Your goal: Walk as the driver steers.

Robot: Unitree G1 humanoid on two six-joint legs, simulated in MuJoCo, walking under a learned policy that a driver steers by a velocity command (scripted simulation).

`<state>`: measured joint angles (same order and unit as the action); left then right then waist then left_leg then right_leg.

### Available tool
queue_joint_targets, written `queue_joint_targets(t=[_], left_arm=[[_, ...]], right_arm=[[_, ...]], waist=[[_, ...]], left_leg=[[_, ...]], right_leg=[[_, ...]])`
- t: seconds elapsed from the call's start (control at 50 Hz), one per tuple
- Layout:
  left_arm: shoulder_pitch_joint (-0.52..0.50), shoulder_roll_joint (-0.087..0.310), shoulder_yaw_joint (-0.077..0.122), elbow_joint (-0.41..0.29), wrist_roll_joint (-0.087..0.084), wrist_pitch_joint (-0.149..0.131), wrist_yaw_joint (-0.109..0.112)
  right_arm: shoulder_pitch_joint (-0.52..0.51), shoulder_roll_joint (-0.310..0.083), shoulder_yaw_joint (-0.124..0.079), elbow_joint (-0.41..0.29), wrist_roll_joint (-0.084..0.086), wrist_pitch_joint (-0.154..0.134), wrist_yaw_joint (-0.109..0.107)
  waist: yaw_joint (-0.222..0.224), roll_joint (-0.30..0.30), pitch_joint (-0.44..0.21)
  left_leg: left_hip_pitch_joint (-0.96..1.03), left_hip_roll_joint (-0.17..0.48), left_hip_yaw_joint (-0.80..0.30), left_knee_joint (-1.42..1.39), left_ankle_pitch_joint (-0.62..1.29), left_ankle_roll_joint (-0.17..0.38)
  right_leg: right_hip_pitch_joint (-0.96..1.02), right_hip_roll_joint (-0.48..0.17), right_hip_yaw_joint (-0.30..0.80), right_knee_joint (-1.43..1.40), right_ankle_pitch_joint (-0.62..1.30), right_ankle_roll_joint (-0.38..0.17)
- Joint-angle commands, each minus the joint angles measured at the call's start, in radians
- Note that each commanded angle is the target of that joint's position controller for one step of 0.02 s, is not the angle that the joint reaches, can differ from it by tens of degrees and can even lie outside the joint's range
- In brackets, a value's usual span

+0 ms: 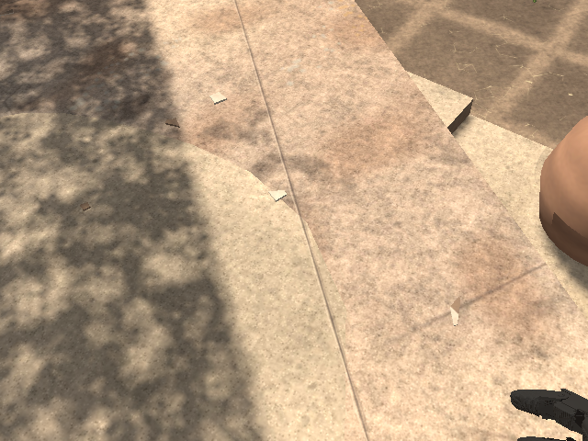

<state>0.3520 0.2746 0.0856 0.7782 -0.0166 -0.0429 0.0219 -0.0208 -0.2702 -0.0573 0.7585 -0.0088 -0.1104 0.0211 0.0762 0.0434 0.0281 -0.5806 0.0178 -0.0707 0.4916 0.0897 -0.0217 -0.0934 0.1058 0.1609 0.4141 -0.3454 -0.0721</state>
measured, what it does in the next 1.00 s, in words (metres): walks ahead, turning left: left foot, then right foot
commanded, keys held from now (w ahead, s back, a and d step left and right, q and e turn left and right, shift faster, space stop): q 0.94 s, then no key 0.06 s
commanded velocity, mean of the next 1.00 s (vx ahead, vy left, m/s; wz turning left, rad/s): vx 0.07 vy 0.00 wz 0.37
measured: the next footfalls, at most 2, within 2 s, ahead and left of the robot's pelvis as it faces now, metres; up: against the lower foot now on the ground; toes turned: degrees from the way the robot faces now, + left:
left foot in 0.04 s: +0.23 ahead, +0.13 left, +0.00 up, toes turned -2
right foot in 0.46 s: +0.22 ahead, -0.10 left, +0.00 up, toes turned +14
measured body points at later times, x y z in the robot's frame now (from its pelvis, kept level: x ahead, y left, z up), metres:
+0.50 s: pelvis +0.13 +0.00 -0.01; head +0.16 +0.00 +0.44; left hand +0.23 +0.30 -0.10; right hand +0.30 -0.26 -0.12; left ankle +0.18 +0.13 -0.73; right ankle +0.18 -0.11 -0.74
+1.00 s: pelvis +0.13 +0.04 +0.00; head +0.15 +0.08 +0.44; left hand +0.12 +0.37 -0.11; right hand +0.40 -0.13 -0.08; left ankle +0.09 +0.13 -0.74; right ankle +0.17 -0.11 -0.67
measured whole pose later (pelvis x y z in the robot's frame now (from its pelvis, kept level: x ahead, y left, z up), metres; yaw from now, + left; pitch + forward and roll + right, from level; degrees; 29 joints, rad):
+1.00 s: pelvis +0.13 +0.04 +0.00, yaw +28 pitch +2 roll -1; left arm 0.16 0.33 0.09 0.71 0.01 0.01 0.04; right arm 0.16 -0.30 -0.07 0.64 0.00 0.03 0.01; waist 0.01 -0.04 0.04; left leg -0.32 -0.03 -0.01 0.53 -0.26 0.04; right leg -0.50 -0.05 0.00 1.08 -0.51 0.07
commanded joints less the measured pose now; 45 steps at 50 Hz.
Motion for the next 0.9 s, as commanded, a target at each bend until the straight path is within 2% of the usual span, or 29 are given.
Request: queue_joint_targets(t=[0.02,0.04,0.06,0.08,0.1,0.12,0.14,0.16,0.18,0.22,0.26,0.3,0.4,0.44,0.46,0.48,0.5,0.52,0.54,0.56,0.58,0.64,0.68,0.72,0.76,0.82,0.86,0.88,0.9], left_arm=[[0.006,0.112,0.024,-0.039,0.009,0.001,0.016],[-0.015,0.102,0.018,-0.045,0.011,-0.001,0.015],[-0.016,0.073,0.005,-0.065,0.026,-0.004,0.012],[0.167,0.028,-0.011,-0.038,0.021,-0.008,0.007],[0.250,0.072,-0.011,-0.011,0.018,-0.006,-0.002],[0.143,0.143,0.005,-0.024,0.009,0.006,-0.004],[0.025,0.157,0.010,-0.050,0.013,0.019,0.001],[-0.046,0.157,0.014,-0.071,0.022,0.032,0.008],[-0.073,0.150,0.017,-0.087,0.025,0.042,0.015],[-0.053,0.097,0.007,-0.085,0.022,0.047,0.029],[-0.049,0.076,0.002,-0.080,0.022,0.043,0.039],[-0.072,0.080,0.001,-0.084,0.019,0.043,0.040],[-0.138,0.083,0.001,-0.108,0.016,0.029,0.025],[-0.104,0.083,0.004,-0.099,0.013,0.014,0.015],[-0.085,0.110,0.013,-0.097,0.015,0.010,0.014],[-0.049,0.179,0.028,-0.105,0.036,0.012,0.021],[-0.093,0.246,0.044,-0.110,0.071,0.022,0.017],[-0.140,0.197,0.031,-0.139,0.084,0.016,0.018],[-0.201,0.145,0.016,-0.157,0.068,0.012,0.022],[-0.242,0.123,0.010,-0.167,0.049,0.010,0.022],[-0.253,0.116,0.006,-0.167,0.034,0.009,0.023],[-0.211,0.122,0.007,-0.154,0.035,0.022,0.029],[-0.172,0.140,0.015,-0.145,0.036,0.033,0.035],[-0.173,0.168,0.027,-0.145,0.032,0.040,0.033],[-0.180,0.194,0.037,-0.146,0.026,0.043,0.025],[-0.183,0.205,0.045,-0.138,0.007,0.040,0.011],[-0.199,0.196,0.044,-0.130,-0.015,0.037,0.008],[-0.141,0.163,0.037,-0.105,-0.010,0.032,0.004],[-0.124,0.103,0.018,-0.128,0.038,0.029,-0.002]], right_arm=[[0.024,-0.110,-0.028,-0.044,-0.011,-0.030,0.013],[0.096,-0.124,-0.033,-0.022,-0.023,-0.037,0.013],[0.192,-0.170,-0.039,-0.009,-0.041,-0.042,0.012],[0.263,-0.201,-0.042,0.008,-0.051,-0.029,0.011],[0.291,-0.138,-0.028,0.039,-0.009,-0.013,0.021],[0.228,-0.118,-0.020,0.017,0.021,0.003,0.025],[0.163,-0.109,-0.015,-0.004,0.022,0.020,0.024],[0.117,-0.109,-0.010,-0.018,0.017,0.034,0.020],[0.102,-0.139,-0.020,-0.023,0.009,0.044,0.013],[0.098,-0.165,-0.033,-0.025,0.000,0.063,0.002],[0.117,-0.177,-0.044,-0.028,0.004,0.074,-0.010],[0.119,-0.183,-0.052,-0.037,0.016,0.088,-0.023],[0.130,-0.178,-0.057,-0.051,0.025,0.120,-0.039],[0.121,-0.174,-0.056,-0.061,0.032,0.133,-0.045],[0.141,-0.156,-0.050,-0.062,0.035,0.138,-0.049],[0.165,-0.108,-0.035,-0.071,0.029,0.137,-0.047],[0.154,-0.093,-0.036,-0.108,0.034,0.126,-0.046],[0.183,-0.173,-0.059,-0.094,0.018,0.116,-0.043],[0.225,-0.203,-0.075,-0.067,0.027,0.121,-0.039],[0.260,-0.191,-0.078,-0.039,0.029,0.136,-0.044],[0.268,-0.177,-0.076,-0.035,0.024,0.149,-0.048],[0.203,-0.122,-0.057,-0.085,0.035,0.160,-0.039],[0.149,-0.107,-0.046,-0.124,0.036,0.159,-0.030],[0.132,-0.095,-0.037,-0.150,0.032,0.158,-0.016],[0.130,-0.102,-0.037,-0.167,0.031,0.159,-0.006],[0.146,-0.122,-0.047,-0.182,0.033,0.168,0.005],[0.211,-0.121,-0.056,-0.167,0.031,0.170,0.008],[0.254,-0.154,-0.070,-0.157,0.029,0.169,-0.002],[0.294,-0.278,-0.101,-0.169,0.025,0.165,-0.020]], waist=[[-0.047,-0.173,-0.077],[-0.089,-0.166,-0.112],[-0.119,-0.102,-0.227],[-0.075,0.135,-0.384],[-0.061,0.204,-0.471],[-0.084,0.116,-0.348],[-0.094,0.041,-0.240],[-0.089,0.003,-0.151],[-0.076,0.014,-0.113],[-0.054,0.068,-0.098],[-0.057,0.092,-0.146],[-0.064,0.092,-0.177],[-0.079,0.109,-0.133],[-0.048,0.108,-0.123],[-0.040,0.088,-0.124],[-0.045,-0.040,-0.150],[-0.079,-0.320,-0.087],[-0.082,-0.279,-0.096],[-0.110,-0.207,-0.090],[-0.124,-0.162,-0.079],[-0.118,-0.155,-0.070],[-0.080,-0.179,-0.055],[-0.045,-0.199,-0.074],[-0.035,-0.212,-0.095],[-0.033,-0.225,-0.106],[-0.043,-0.237,-0.102],[-0.088,-0.218,-0.108],[-0.095,-0.144,-0.125],[-0.076,0.136,-0.156]], left_leg=[[0.151,-0.028,0.042,-0.046,0.010,0.049],[0.258,-0.028,0.066,-0.099,0.107,0.077],[0.479,0.090,-0.036,-0.028,0.432,0.131],[0.820,0.326,-0.322,0.034,0.725,0.335],[0.867,0.387,-0.518,-0.025,0.558,0.402],[0.761,0.337,-0.486,-0.068,0.279,0.361],[0.634,0.285,-0.423,-0.106,0.108,0.315],[0.504,0.255,-0.381,-0.143,0.016,0.295],[0.407,0.227,-0.356,-0.173,-0.033,0.277],[0.313,0.158,-0.284,-0.203,-0.046,0.248],[0.317,0.145,-0.271,-0.200,-0.017,0.256],[0.312,0.142,-0.286,-0.210,-0.115,0.251],[0.275,0.119,-0.354,-0.210,-0.329,0.222],[0.250,0.090,-0.362,-0.165,-0.324,0.189],[0.205,0.057,-0.348,-0.122,-0.361,0.152],[0.098,-0.006,-0.267,0.046,-0.508,0.095],[-0.057,-0.157,-0.046,0.264,-0.657,0.045],[-0.043,-0.090,-0.067,0.493,-0.684,0.012],[-0.042,-0.081,-0.069,0.591,-0.632,-0.004],[-0.046,-0.072,-0.054,0.648,-0.582,-0.026],[-0.071,-0.063,-0.046,0.702,-0.534,-0.046],[-0.088,-0.038,0.013,0.657,-0.463,-0.085],[-0.080,-0.012,0.031,0.548,-0.453,-0.097],[-0.003,0.007,0.059,0.441,-0.468,-0.091],[0.085,0.006,0.099,0.352,-0.477,-0.072],[0.161,-0.007,0.135,0.209,-0.450,-0.030],[0.298,-0.038,0.163,-0.004,-0.296,0.024],[0.438,-0.034,0.109,-0.098,-0.146,0.061],[0.645,0.204,-0.212,-0.098,0.253,0.152]], right_leg=[[0.034,-0.234,0.135,0.076,0.609,-0.076],[0.037,-0.192,0.106,0.168,0.698,-0.047],[-0.045,-0.134,0.067,0.357,0.565,-0.005],[-0.303,-0.021,0.010,0.699,0.008,0.076],[-0.386,-0.029,0.022,0.805,-0.335,0.106],[-0.453,-0.078,0.016,0.860,-0.300,0.122],[-0.488,-0.100,-0.026,0.850,-0.247,0.131],[-0.500,-0.114,-0.050,0.803,-0.212,0.132],[-0.465,-0.128,-0.059,0.742,-0.178,0.126],[-0.376,-0.114,-0.089,0.578,-0.168,0.122],[-0.327,-0.094,-0.100,0.485,-0.130,0.128],[-0.294,-0.088,-0.089,0.420,-0.047,0.128],[-0.242,-0.069,-0.082,0.238,0.030,0.120],[-0.146,-0.061,-0.103,0.062,0.125,0.099],[-0.063,-0.108,-0.083,-0.017,0.160,0.076],[0.040,-0.303,0.075,-0.077,0.150,0.005],[-0.029,-0.474,0.311,-0.155,0.262,-0.133],[-0.074,-0.521,0.330,-0.146,0.352,-0.192],[-0.080,-0.471,0.229,-0.119,0.406,-0.164],[-0.075,-0.407,0.129,-0.097,0.424,-0.121],[-0.058,-0.384,0.078,-0.085,0.449,-0.106],[-0.028,-0.350,-0.033,-0.084,0.522,-0.124],[0.035,-0.370,-0.048,-0.077,0.524,-0.140],[0.032,-0.386,-0.077,-0.068,0.527,-0.144],[0.003,-0.403,-0.101,-0.062,0.544,-0.146],[0.004,-0.426,-0.114,-0.023,0.537,-0.129],[-0.042,-0.404,-0.163,0.068,0.488,-0.068],[-0.130,-0.365,-0.223,0.170,0.381,0.002],[-0.392,-0.257,-0.321,0.463,-0.005,0.109]])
